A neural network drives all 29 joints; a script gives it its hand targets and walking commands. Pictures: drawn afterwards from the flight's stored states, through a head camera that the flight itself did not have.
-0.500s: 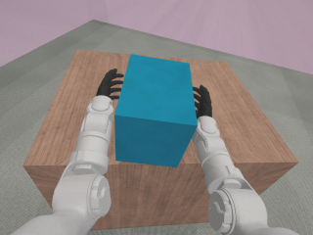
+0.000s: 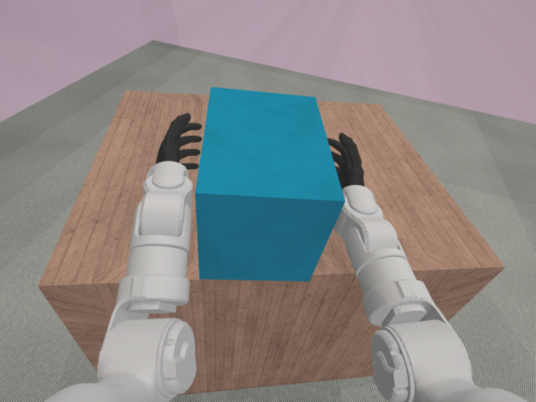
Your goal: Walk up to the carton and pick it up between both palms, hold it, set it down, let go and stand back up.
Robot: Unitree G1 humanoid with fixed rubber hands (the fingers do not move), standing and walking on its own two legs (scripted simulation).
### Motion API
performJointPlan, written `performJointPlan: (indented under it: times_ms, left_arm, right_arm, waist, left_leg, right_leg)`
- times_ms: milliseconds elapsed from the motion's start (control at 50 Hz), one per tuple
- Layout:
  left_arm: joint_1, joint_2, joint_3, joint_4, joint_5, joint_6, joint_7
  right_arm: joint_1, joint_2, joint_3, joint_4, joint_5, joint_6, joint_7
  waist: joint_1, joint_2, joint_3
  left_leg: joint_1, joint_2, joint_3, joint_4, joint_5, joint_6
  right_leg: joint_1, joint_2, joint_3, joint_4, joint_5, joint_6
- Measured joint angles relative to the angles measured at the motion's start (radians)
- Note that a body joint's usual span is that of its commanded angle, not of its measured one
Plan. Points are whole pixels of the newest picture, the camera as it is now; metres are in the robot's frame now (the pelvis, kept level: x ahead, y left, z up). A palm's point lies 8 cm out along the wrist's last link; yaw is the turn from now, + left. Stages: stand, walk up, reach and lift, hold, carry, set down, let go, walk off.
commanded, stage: reach and lift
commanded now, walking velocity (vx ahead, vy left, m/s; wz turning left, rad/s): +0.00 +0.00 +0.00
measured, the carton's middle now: (260, 183) +0.40 +0.01 +0.14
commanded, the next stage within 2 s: hold in 1.02 s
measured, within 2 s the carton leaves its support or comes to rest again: neither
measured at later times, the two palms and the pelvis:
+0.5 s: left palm (176, 158) +0.38 +0.13 +0.20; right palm (355, 178) +0.37 -0.13 +0.18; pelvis +0.00 -0.01 +0.00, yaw +0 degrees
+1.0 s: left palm (172, 152) +0.38 +0.13 +0.21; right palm (357, 172) +0.37 -0.13 +0.19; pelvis +0.01 -0.01 +0.00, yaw +1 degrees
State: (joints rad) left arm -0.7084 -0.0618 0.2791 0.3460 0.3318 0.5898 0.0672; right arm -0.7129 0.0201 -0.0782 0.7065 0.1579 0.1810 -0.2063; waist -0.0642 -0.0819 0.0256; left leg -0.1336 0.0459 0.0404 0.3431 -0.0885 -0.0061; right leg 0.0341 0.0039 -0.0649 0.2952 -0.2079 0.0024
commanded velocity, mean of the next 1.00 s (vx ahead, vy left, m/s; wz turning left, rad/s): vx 0.00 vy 0.00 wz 0.00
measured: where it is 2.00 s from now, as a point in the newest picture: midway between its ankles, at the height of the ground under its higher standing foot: outside the picture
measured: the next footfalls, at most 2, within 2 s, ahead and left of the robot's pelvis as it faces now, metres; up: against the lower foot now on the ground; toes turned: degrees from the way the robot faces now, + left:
none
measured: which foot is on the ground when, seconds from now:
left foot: down 0.00-1.00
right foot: down 0.00-1.00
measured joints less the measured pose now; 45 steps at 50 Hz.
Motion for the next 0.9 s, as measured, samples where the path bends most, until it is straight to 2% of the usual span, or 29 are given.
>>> performJointPlan:
  times_ms: [280,900]
  left_arm:
    - [-0.004,-0.011,0.025,-0.04,0.015,0.05,-0.016]
    - [0.03,-0.003,0.004,-0.153,0.006,0.114,-0.032]
  right_arm:
    - [-0.015,-0.006,0.014,-0.03,0.002,0.061,-0.005]
    - [0.002,-0.024,0.075,-0.122,0.066,0.111,-0.039]
  waist:
    - [-0.013,0.018,0.003]
    - [-0.029,0.025,-0.002]
  left_leg:
    - [0.019,-0.003,-0.008,-0.017,0.009,-0.003]
    - [0.032,-0.003,-0.016,0.01,-0.019,-0.009]
  right_leg:
    - [0.011,-0.002,-0.008,0.007,-0.007,-0.003]
    - [0.044,0.0,-0.015,0.0,-0.021,-0.004]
